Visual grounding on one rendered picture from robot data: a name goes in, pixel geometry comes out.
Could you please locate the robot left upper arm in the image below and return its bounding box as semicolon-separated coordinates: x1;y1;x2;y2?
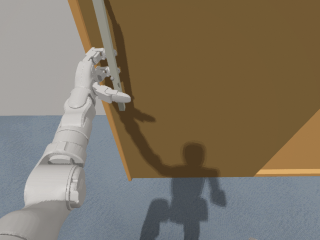
0;164;86;240

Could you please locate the wardrobe door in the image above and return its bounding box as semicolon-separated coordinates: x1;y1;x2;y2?
78;0;320;178
261;109;320;170

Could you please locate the left robot hand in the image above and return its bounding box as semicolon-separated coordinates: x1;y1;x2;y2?
74;47;131;104

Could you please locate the handle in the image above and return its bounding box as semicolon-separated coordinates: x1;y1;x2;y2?
92;0;126;111

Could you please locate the robot left forearm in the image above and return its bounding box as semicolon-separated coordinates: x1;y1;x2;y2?
24;87;96;205

